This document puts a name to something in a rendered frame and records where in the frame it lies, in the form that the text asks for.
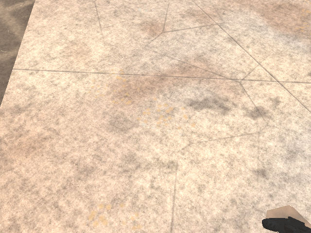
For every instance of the robot right hand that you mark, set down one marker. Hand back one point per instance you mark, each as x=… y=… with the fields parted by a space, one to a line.
x=285 y=225

